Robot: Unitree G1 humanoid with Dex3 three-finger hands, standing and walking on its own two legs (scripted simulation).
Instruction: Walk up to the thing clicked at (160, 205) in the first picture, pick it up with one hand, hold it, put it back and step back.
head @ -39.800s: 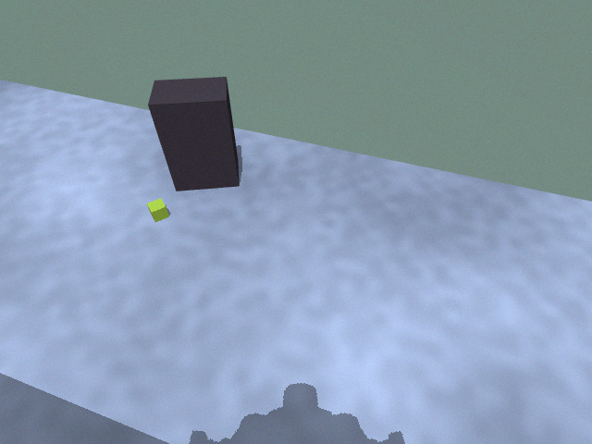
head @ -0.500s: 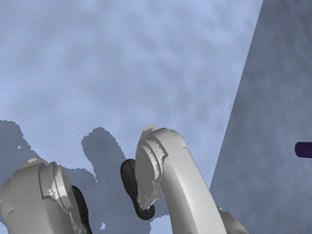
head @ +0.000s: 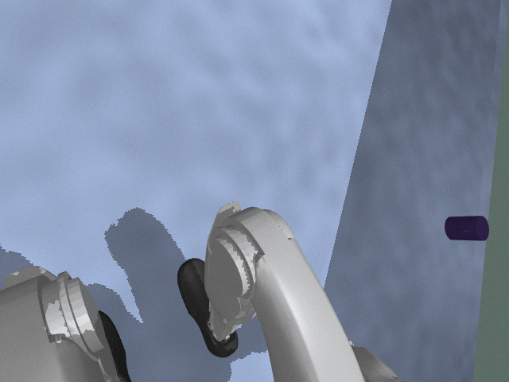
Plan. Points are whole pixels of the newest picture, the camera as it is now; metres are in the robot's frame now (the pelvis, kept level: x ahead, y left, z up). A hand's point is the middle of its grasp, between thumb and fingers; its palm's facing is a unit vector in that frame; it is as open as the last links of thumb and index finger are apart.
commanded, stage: rest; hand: left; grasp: from above
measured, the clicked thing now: out of the picture +0.47 +0.32 -0.26
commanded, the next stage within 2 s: open in 0.10 s
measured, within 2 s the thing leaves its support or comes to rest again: rests again in 0.22 s
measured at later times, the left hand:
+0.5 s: hand out of the picture +0.46 +0.33 -0.24, palm faces -0.41 -0.19 -0.89, open 11.6 cm
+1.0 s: hand out of the picture +0.46 +0.33 -0.24, palm faces -0.42 -0.20 -0.89, open 14.1 cm
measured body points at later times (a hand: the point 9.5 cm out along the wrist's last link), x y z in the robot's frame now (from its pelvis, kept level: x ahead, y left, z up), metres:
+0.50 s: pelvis +0.00 +0.00 +0.00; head +0.28 +0.12 +0.32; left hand +0.48 +0.34 -0.19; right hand +0.03 -0.25 -0.06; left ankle +0.06 +0.11 -0.28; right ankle +0.11 -0.09 -0.28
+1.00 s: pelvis +0.00 +0.00 +0.00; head +0.29 +0.12 +0.32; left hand +0.48 +0.34 -0.19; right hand +0.04 -0.25 -0.06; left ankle +0.06 +0.11 -0.28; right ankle +0.11 -0.09 -0.28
